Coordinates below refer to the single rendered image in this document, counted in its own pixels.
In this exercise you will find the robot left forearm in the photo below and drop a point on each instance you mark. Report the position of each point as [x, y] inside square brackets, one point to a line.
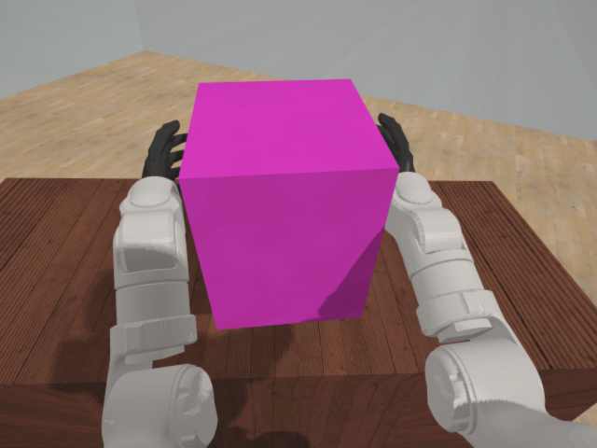
[150, 275]

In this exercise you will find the robot left upper arm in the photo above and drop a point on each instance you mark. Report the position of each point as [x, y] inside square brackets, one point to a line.
[168, 407]

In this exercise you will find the right robot hand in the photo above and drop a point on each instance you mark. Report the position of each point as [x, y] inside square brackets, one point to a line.
[397, 142]

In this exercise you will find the robot right upper arm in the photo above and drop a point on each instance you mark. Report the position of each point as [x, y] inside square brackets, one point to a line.
[488, 391]

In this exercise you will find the left robot hand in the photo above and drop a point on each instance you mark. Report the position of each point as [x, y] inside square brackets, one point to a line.
[159, 160]

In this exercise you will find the pedestal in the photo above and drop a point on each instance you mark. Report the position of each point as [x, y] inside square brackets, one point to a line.
[343, 383]

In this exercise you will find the robot right forearm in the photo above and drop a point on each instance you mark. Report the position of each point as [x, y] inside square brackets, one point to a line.
[453, 304]

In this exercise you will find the carton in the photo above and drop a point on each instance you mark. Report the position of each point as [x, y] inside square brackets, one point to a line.
[287, 186]

